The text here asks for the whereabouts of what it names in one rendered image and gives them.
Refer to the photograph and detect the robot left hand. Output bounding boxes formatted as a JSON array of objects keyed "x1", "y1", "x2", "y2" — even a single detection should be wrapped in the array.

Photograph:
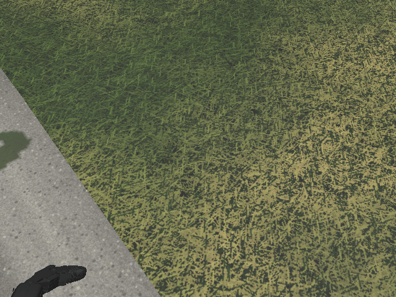
[{"x1": 11, "y1": 265, "x2": 87, "y2": 297}]

